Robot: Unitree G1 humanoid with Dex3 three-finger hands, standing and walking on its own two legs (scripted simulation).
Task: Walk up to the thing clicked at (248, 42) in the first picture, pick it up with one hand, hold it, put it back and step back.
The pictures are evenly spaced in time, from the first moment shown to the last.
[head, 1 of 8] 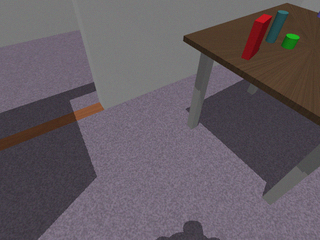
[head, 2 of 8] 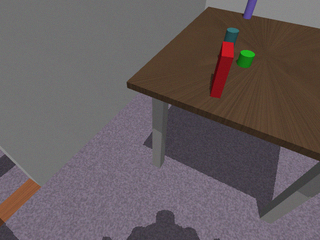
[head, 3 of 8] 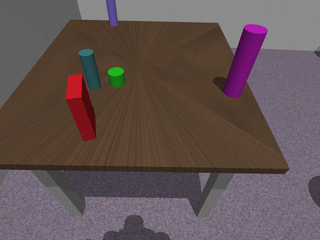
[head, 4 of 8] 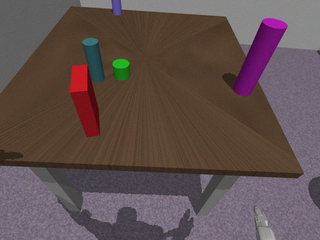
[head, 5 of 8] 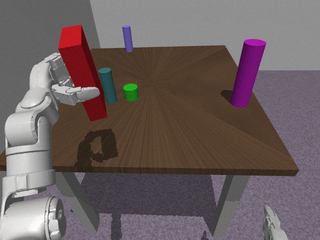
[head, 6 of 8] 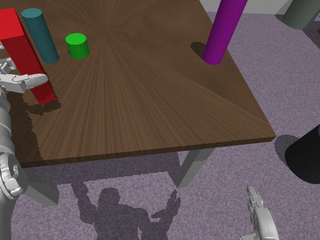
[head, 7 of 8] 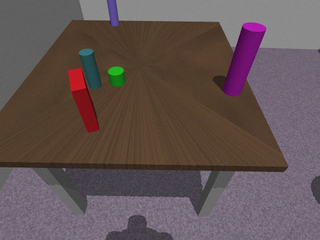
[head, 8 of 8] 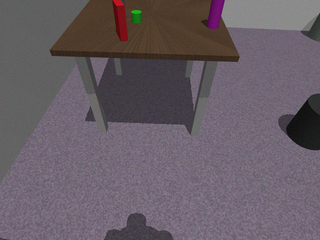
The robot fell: no
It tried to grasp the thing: yes
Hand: left
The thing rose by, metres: 0.23
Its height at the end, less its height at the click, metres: +0.00
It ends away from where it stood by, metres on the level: 0.03
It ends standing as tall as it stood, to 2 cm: yes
